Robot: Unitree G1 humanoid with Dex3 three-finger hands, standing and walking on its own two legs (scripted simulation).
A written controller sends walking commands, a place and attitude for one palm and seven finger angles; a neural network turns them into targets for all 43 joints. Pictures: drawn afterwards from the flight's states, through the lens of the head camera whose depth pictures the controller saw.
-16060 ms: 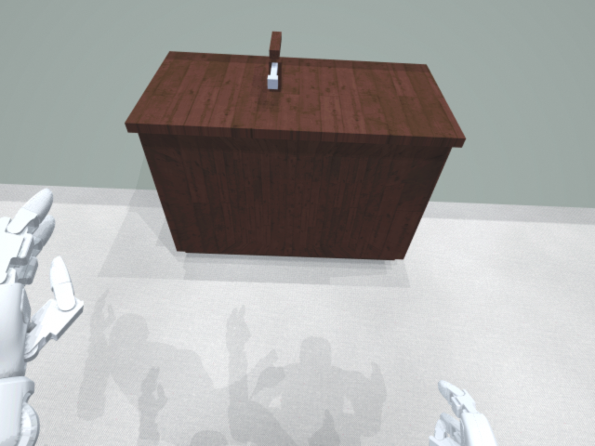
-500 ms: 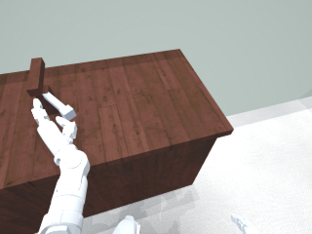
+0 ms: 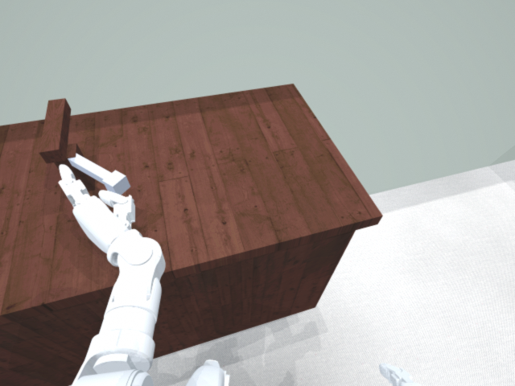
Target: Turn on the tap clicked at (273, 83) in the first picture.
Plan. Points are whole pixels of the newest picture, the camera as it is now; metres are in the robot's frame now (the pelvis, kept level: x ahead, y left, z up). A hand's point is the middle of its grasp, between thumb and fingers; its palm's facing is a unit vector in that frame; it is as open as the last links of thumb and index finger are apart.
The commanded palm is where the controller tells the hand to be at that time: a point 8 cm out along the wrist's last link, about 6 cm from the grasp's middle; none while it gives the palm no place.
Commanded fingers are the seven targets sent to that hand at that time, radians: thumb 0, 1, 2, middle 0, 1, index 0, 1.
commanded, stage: push the lever round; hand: left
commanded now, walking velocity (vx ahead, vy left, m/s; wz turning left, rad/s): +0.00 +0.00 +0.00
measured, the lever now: (116, 183) +0.42 +0.25 +0.07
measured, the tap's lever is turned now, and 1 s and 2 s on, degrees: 42 73 73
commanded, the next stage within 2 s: lift the hand up off the lever in 0.78 s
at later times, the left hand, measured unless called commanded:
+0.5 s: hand (148, 185) +0.42 +0.20 +0.07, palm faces +0.82 -0.57 -0.08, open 7.5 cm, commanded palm +0.37 +0.20 +0.07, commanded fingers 0.00 0.90 0.90 -0.15 -0.15 -0.15 -0.15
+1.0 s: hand (155, 172) +0.45 +0.20 +0.07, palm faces +0.82 -0.56 -0.10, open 7.6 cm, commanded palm +0.39 +0.20 +0.07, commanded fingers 0.00 0.90 0.90 -0.15 -0.15 -0.15 -0.15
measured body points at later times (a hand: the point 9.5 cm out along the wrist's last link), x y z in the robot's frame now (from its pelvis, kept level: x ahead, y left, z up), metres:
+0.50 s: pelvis +0.00 +0.00 -0.01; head +0.04 +0.01 +0.44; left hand +0.37 +0.23 +0.07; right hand +0.10 -0.24 -0.13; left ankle +0.07 +0.13 -0.68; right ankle -0.02 -0.12 -0.68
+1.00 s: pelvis +0.01 -0.01 +0.00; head +0.07 +0.00 +0.44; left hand +0.40 +0.22 +0.07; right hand +0.07 -0.26 -0.13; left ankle +0.07 +0.13 -0.68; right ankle -0.02 -0.12 -0.68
